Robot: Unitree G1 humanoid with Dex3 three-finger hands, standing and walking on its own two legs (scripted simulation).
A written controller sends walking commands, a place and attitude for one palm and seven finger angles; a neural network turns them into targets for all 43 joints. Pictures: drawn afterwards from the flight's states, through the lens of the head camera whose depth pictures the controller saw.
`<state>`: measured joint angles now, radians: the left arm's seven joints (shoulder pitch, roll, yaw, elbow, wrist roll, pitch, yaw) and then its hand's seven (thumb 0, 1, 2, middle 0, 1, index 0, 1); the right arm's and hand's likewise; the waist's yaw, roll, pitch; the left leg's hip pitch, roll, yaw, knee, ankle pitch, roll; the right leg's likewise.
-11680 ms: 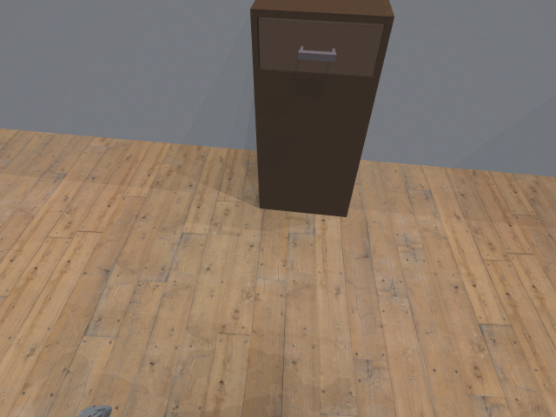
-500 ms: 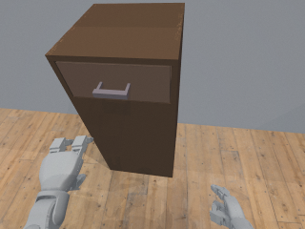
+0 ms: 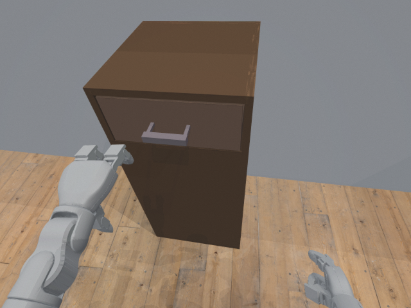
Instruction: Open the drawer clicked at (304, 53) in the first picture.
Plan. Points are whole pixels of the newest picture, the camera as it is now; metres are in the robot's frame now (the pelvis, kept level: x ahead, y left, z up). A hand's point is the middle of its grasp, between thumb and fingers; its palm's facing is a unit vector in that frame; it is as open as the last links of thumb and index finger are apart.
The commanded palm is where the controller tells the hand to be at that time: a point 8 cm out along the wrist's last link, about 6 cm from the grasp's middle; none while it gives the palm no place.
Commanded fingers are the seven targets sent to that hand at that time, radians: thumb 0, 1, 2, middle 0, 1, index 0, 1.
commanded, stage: raise the hand with hooked fingers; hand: left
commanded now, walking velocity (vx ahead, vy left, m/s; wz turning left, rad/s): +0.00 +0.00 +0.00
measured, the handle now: (167, 133) +0.52 +0.19 +0.03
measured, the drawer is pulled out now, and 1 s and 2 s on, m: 0.00 0.00 0.00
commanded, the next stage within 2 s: move the hooked fingers above the handle in 0.66 s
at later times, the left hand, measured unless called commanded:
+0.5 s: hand (99, 168) +0.30 +0.24 +0.14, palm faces +0.03 -0.05 -1.00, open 13.9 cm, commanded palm +0.27 +0.24 +0.20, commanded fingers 0.00 -0.50 0.30 -0.30 -1.20 -0.30 -1.20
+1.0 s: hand (113, 171) +0.31 +0.22 +0.13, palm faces +0.02 -0.04 -1.00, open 13.8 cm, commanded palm +0.29 +0.23 +0.19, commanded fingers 0.00 -0.50 0.30 -0.30 -1.20 -0.30 -1.20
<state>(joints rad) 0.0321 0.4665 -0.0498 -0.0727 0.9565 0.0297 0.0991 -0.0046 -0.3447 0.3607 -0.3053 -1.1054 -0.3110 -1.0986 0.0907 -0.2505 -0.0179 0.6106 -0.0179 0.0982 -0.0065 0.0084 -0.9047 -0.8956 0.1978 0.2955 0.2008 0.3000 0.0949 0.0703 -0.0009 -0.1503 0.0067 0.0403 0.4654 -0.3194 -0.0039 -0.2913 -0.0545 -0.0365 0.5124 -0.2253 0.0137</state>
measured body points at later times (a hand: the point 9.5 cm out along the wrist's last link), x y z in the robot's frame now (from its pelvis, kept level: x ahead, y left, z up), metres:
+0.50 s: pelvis -0.01 +0.00 +0.01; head +0.01 -0.04 +0.45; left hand +0.30 +0.24 +0.19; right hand +0.17 -0.23 -0.11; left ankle -0.05 +0.12 -0.74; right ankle +0.03 -0.13 -0.74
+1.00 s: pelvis -0.02 -0.01 +0.01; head +0.00 -0.05 +0.45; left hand +0.30 +0.22 +0.18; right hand +0.18 -0.22 -0.11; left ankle -0.05 +0.12 -0.74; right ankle +0.03 -0.13 -0.74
